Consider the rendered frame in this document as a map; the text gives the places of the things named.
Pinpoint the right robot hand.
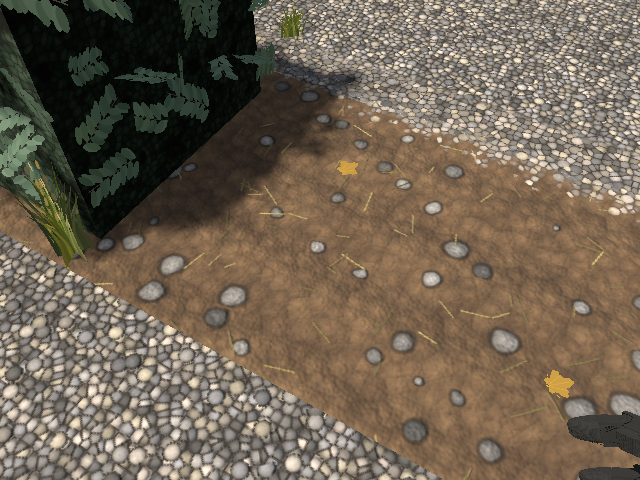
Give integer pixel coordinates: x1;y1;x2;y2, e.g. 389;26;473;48
567;411;640;480

